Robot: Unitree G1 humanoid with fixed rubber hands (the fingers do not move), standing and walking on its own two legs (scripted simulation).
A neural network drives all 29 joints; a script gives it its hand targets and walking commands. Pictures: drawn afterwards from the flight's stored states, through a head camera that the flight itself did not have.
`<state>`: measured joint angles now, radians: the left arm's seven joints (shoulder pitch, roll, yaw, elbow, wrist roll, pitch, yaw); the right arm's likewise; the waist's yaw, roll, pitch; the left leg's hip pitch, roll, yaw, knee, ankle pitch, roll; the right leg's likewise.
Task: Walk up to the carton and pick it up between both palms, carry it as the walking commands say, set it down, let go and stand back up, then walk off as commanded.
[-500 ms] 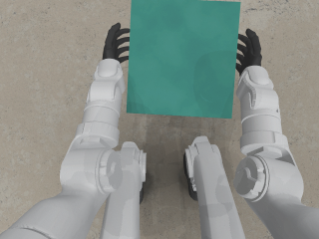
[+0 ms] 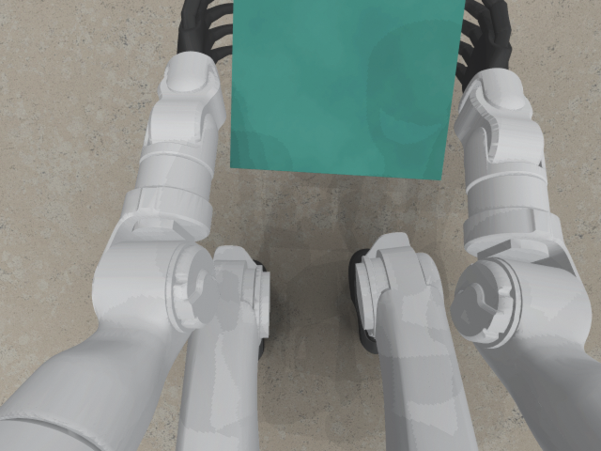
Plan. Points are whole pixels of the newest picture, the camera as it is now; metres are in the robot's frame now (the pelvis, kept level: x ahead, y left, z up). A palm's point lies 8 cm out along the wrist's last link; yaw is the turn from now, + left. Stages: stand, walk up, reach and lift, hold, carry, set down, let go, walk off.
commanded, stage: set down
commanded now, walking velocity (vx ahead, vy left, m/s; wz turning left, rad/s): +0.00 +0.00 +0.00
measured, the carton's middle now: (335, 75) +0.52 -0.05 -0.20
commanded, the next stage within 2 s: none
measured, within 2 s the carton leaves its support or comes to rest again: neither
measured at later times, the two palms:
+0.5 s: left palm (214, 63) +0.55 +0.10 -0.21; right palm (454, 77) +0.51 -0.21 -0.20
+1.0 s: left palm (214, 69) +0.55 +0.10 -0.22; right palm (450, 83) +0.50 -0.21 -0.21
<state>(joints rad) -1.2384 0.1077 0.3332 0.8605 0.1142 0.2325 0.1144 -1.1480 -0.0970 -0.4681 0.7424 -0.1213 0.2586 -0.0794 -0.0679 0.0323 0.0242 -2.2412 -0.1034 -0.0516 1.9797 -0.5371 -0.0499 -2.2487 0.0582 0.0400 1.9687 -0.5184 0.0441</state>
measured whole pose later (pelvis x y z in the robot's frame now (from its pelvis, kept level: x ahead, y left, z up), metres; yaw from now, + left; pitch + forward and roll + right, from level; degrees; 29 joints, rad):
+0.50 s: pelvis +0.00 +0.00 -0.04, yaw +0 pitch +41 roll -1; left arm -1.38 0.21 0.21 0.98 0.00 0.20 0.14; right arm -1.28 -0.18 -0.39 0.84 -0.04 0.23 -0.09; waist -0.08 0.03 0.24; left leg -2.28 -0.12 -0.05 2.16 -0.59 -0.05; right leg -2.28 0.06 0.03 2.14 -0.57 0.05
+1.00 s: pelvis +0.00 +0.00 -0.05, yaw +0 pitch +37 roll -1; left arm -1.42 0.24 0.19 1.07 -0.02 0.16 0.14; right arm -1.31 -0.20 -0.37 0.92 -0.04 0.20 -0.07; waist -0.08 0.04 0.31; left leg -2.25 -0.12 -0.05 2.19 -0.59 -0.06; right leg -2.25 0.06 0.03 2.18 -0.57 0.05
